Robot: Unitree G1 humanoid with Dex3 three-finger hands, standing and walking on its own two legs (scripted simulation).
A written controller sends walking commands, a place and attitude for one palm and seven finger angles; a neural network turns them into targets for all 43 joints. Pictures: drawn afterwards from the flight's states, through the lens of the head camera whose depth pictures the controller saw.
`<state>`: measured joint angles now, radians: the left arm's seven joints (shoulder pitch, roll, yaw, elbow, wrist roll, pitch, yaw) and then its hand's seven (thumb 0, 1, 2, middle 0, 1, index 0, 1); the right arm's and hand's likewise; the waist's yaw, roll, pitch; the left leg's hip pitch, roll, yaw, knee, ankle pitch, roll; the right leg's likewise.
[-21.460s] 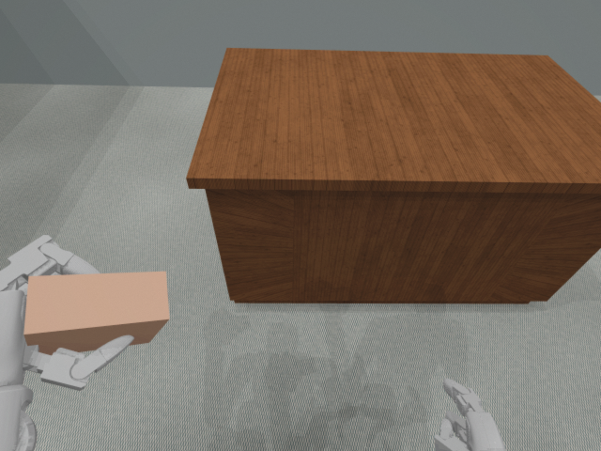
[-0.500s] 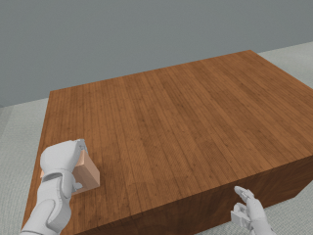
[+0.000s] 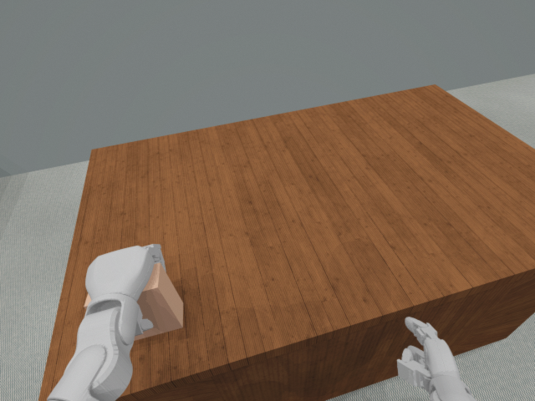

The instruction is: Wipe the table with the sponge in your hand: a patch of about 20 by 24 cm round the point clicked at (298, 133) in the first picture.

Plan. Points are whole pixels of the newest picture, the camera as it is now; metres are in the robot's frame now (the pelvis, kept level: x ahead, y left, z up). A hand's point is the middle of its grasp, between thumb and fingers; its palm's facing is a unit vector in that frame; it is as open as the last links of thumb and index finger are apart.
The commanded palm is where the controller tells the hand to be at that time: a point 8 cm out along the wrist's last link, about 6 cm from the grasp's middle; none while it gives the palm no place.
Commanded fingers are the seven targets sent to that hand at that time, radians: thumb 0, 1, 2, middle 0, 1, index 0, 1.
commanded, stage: lower the sponge onto the table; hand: left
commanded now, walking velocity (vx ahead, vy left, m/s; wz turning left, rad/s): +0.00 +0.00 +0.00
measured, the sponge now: (143, 310) +0.23 +0.25 +0.00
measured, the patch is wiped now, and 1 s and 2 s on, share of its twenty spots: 0.00 0.00 0.00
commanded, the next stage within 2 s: wipe forward along the first lane in 1.66 s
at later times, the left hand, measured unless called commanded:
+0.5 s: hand (132, 302) +0.23 +0.26 +0.02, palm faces -0.13 -0.13 -0.98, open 9.4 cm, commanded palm +0.22 +0.26 +0.11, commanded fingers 0.00 0.10 1.30 -1.20 -1.60 -1.20 -1.60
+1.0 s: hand (136, 302) +0.23 +0.26 +0.02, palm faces -0.06 -0.11 -0.99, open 9.4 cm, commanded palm +0.22 +0.26 +0.08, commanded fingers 0.00 0.10 1.30 -1.20 -1.60 -1.20 -1.60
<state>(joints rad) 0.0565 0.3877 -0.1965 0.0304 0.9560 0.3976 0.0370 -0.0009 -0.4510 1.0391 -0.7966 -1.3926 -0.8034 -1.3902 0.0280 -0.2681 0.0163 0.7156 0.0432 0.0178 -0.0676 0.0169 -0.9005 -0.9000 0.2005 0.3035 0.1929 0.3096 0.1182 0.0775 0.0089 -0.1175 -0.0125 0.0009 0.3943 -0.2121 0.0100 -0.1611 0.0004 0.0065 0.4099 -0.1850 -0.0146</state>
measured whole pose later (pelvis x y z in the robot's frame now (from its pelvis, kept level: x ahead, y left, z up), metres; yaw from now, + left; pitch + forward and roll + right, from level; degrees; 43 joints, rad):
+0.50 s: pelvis +0.00 -0.01 +0.00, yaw +0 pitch -3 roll +0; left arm 0.08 0.41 -0.15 0.09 0.96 0.32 0.04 0.00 -0.45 1.04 -0.80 -1.39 -0.80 -1.39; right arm 0.04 -0.26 0.03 0.71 0.03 0.01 -0.07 0.02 -0.90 -0.90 0.20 0.30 0.24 0.33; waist 0.12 0.07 0.01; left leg -0.14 0.00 -0.01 0.42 -0.23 0.00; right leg -0.17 0.02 0.00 0.42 -0.19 -0.02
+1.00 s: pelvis +0.00 +0.00 +0.00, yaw +0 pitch -2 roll +0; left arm 0.09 0.37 -0.17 0.11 1.00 0.34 0.15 0.00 -0.45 1.04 -0.80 -1.39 -0.80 -1.39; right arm 0.04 -0.24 0.01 0.72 0.03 0.02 -0.06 0.02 -0.90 -0.90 0.20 0.30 0.21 0.31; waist 0.13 0.06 -0.01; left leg -0.16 0.00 0.00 0.43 -0.24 0.00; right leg -0.20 0.01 0.01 0.43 -0.20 -0.02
